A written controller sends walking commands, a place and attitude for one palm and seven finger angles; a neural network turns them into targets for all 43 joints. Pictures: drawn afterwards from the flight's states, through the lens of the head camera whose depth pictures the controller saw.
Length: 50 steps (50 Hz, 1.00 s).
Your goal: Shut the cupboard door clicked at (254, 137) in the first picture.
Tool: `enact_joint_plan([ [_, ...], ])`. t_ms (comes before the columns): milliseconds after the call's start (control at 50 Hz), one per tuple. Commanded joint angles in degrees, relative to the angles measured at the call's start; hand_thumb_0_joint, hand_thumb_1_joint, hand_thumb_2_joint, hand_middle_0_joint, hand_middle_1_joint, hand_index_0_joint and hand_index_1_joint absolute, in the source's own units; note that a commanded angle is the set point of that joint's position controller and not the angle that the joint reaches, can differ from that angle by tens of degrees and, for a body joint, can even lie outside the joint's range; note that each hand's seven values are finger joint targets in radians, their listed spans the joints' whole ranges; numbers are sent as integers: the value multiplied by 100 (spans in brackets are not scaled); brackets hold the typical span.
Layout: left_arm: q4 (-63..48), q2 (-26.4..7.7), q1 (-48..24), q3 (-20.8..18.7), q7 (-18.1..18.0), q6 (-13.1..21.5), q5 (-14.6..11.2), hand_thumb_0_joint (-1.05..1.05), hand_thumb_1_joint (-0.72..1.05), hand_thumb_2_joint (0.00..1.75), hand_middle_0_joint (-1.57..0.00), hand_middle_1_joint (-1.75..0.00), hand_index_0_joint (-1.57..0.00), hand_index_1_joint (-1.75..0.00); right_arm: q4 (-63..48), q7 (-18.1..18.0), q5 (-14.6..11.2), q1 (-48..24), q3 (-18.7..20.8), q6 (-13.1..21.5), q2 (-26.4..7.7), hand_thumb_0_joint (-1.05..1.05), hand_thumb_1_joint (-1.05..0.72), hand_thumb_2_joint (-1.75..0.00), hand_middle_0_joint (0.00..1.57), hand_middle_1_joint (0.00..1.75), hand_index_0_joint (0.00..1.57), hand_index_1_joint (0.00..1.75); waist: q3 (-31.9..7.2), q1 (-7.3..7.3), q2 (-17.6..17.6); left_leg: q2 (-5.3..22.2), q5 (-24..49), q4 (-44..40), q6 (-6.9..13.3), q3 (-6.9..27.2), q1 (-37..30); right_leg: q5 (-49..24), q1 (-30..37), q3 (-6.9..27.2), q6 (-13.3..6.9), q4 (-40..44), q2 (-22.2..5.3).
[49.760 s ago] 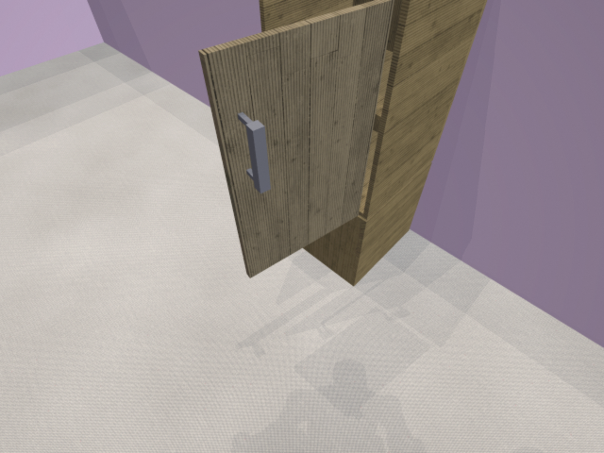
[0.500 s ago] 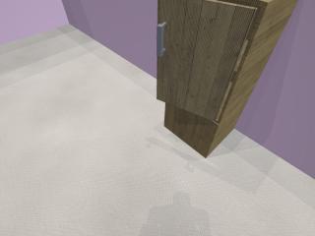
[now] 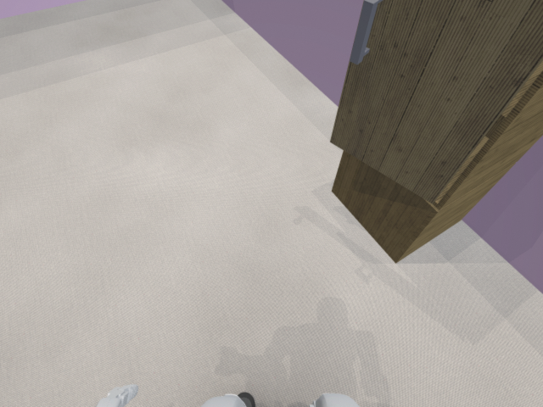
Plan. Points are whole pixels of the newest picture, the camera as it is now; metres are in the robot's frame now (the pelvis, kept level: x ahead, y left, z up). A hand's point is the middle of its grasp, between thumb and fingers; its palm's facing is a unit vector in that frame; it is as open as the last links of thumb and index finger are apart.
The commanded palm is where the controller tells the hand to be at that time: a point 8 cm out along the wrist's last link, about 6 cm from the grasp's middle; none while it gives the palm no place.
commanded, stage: walk to a spot facing it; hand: left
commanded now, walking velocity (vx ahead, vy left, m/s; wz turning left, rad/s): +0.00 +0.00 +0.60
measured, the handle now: (367, 29) +0.88 -0.21 +0.07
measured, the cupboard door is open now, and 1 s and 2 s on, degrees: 17 17 17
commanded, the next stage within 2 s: turn to face it in 1.16 s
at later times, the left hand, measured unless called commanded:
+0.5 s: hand out of the picture -0.04 +0.18 -0.17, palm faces +0.36 -0.89 -0.29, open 7.4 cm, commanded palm none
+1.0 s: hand out of the picture +0.03 +0.18 -0.15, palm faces +0.63 -0.73 -0.26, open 7.4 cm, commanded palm none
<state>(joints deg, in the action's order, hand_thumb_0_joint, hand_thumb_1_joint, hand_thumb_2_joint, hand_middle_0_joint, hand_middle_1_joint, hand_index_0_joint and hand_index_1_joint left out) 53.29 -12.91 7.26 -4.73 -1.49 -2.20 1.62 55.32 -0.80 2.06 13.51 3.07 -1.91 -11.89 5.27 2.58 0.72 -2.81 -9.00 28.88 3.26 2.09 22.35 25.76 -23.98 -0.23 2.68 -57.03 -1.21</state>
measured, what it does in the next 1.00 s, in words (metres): walks ahead, turning left: right foot, then left foot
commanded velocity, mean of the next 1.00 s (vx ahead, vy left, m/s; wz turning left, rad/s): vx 0.15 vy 0.00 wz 0.60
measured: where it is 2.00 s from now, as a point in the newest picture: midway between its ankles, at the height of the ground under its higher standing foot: (216, 390)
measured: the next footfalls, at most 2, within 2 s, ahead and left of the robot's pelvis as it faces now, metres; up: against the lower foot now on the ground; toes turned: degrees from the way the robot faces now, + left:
right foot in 0.16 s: +0.03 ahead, -0.16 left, +0.00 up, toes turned +10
left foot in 0.52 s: +0.02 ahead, +0.11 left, +0.00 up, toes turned +27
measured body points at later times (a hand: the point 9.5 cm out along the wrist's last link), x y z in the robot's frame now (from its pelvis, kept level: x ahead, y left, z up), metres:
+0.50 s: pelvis +0.01 -0.03 -0.01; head +0.08 -0.01 +0.43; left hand -0.05 +0.22 -0.15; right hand +0.21 -0.24 -0.15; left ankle -0.01 +0.09 -0.72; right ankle -0.01 -0.17 -0.73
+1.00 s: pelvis +0.11 -0.01 +0.00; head +0.14 -0.01 +0.45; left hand +0.00 +0.22 -0.13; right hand +0.31 -0.18 -0.15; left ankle +0.01 +0.08 -0.64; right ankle +0.17 -0.11 -0.74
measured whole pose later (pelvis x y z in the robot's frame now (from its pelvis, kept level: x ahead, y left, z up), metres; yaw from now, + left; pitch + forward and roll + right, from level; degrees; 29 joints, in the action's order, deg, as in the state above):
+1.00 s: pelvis +0.11 -0.01 +0.00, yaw +41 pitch +1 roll +1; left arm 50.9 -10.5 15.6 -3.2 -0.6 2.3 2.2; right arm 54.1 2.4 1.9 13.5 4.5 -3.1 -14.2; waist 2.7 2.0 1.3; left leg 1.3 -20.0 67.8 -0.7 -0.1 31.6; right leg 16.6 -12.3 -9.7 0.2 -28.6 -5.1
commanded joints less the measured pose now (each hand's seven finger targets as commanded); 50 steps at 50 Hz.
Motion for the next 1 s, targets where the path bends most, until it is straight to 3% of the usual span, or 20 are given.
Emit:
enact_joint_plan([
  [0,-529,-423,251,-38,13,47,-31,0,90,90,-20,-30,-20,-30,-425,-62,10,233,323,13,-1222,0,-90,-90,20,30,20,30,-912,-42,678,1363,-134,-1248,611,2281,-1036,52,-45,124,19,813,98],
  [100,-490,-750,1036,-116,-28,55,-51,0,90,90,-20,-30,-20,-30,-731,16,-55,-317,390,-91,-1174,0,-90,-90,20,30,20,30,-969,-450,725,665,-661,-874,65,1973,109,-742,1889,15,-127,3316,224],
  [120,-513,-1190,1181,-194,-66,106,13,0,90,90,-20,-30,-20,-30,-784,62,-125,-304,379,-108,-908,0,-90,-90,20,30,20,30,-959,-495,-187,115,-1274,125,-295,1408,910,-261,2478,1038,-458,4208,-718],
  [140,-656,-1546,846,-260,-97,122,77,0,90,90,-20,-30,-20,-30,-857,82,-117,-243,373,-90,-638,0,-90,-90,20,30,20,30,-624,-444,-1447,-502,-2014,2000,-672,238,1481,299,1975,2597,-1191,4831,-2345],
  [160,-839,-1472,171,-137,-111,97,24,0,90,90,-20,-30,-20,-30,-886,131,-23,-250,389,-95,-867,0,-90,-90,20,30,20,30,-304,-181,-884,-123,-2259,3262,-560,310,1309,-309,1062,2190,-1345,4611,-2547],
  [220,-821,-860,-40,-40,-124,247,-9,0,90,90,-20,-30,-20,-30,-805,186,-68,-166,318,-115,-765,0,-90,-90,20,30,20,30,-371,67,-1092,325,-1682,3981,-645,119,1480,-3639,1705,773,-1168,3509,-1736],
  [260,-741,-987,424,-72,-124,267,-7,0,90,90,-20,-30,-20,-30,-914,221,-95,-514,224,-122,-665,0,-90,-90,20,30,20,30,-471,-177,-1093,337,-1663,3346,-693,-243,1327,-4748,2208,288,-1030,3202,-1634],
  [360,-551,-1242,1124,-156,-92,232,16,0,90,90,-20,-30,-20,-30,-1065,269,-117,-1079,116,-145,-550,0,-90,-90,20,30,20,30,-384,-475,-1289,268,-1608,2046,-600,-720,729,-5321,2386,-61,-867,2974,-1689],
  [440,-579,-1306,1085,-200,-60,232,10,0,90,90,-20,-30,-20,-30,-1011,254,-119,-764,137,-78,-654,0,-90,-90,20,30,20,30,-633,-259,-1353,101,-1151,709,-441,-952,-228,-5468,2251,-406,-664,2302,-1681],
  [460,-589,-1303,1091,-200,-42,233,-26,0,90,90,-20,-30,-20,-30,-917,243,-92,-403,168,-35,-790,0,-90,-90,20,30,20,30,-883,-71,-1068,86,-476,28,-349,-880,-1021,-5338,1922,-567,-459,1627,-1602],
  [480,-687,-1134,1157,-172,-10,232,-67,0,90,90,-20,-30,-20,-30,-829,223,-42,45,276,29,-1249,0,-90,-90,20,30,20,30,-1377,168,8,983,1143,-254,67,143,-2443,-3695,696,-873,-114,514,-1272],
  [500,-964,-688,949,-22,40,238,-97,0,90,90,-20,-30,-20,-30,-725,170,-30,583,433,44,-1882,0,-90,-90,20,30,20,30,-1594,439,1794,2579,3281,-309,1103,2252,-3262,1098,-910,-869,183,-840,-458],
  [520,-1175,-831,416,4,-14,155,-14,0,90,90,-20,-30,-20,-30,-589,141,-78,933,399,9,-1870,0,-90,-90,20,30,20,30,-1492,556,946,2660,2134,-448,1260,2189,-2984,1386,-1155,-208,92,-1084,-511],
  [580,-1005,-737,69,-63,107,156,-7,0,90,90,-20,-30,-20,-30,-825,28,-22,64,284,84,-1466,0,-90,-90,20,30,20,30,-536,222,959,1905,-939,-1061,818,1907,-1493,347,-1200,45,77,-833,-578],
  [760,-716,-619,939,-74,292,255,42,0,90,90,-20,-30,-20,-30,-853,88,-13,-485,318,118,-1382,0,-90,-90,20,30,20,30,-276,-384,752,1095,-2904,-984,494,1585,266,-756,1012,-609,108,1927,120],
  [800,-506,-968,1890,-203,225,371,97,0,90,90,-20,-30,-20,-30,-984,99,-87,-684,245,132,-970,0,-90,-90,20,30,20,30,-482,-885,-429,287,-3059,767,122,903,1700,276,2728,323,-92,3401,-552],
  [820,-539,-1544,2135,-287,115,426,146,0,90,90,-20,-30,-20,-30,-1122,144,-150,-652,141,170,-489,0,-90,-90,20,30,20,30,-612,-1052,-2201,-352,-2912,2929,-247,-59,2550,2012,3051,2878,-714,4774,-2376],
  [860,-688,-1303,1384,-230,39,438,36,0,90,90,-20,-30,-20,-30,-1089,196,-23,-678,247,164,-700,0,-90,-90,20,30,20,30,-211,-525,-1249,371,-1975,4480,-241,387,2303,2468,1646,3224,-1057,5073,-2678],
  [920,-633,-712,807,-96,43,559,22,0,90,90,-20,-30,-20,-30,-789,325,-28,-453,200,116,-491,0,-90,-90,20,30,20,30,-221,-183,-911,727,-900,4255,-381,54,1777,-80,1437,695,-767,4638,-1961],
  [980,-366,-633,1298,-76,34,630,21,0,90,90,-20,-30,-20,-30,-790,366,-61,-625,129,99,-291,0,-90,-90,20,30,20,30,-292,-330,-927,697,-864,3443,-443,-342,1804,-2407,2165,-297,-775,4289,-1861],
])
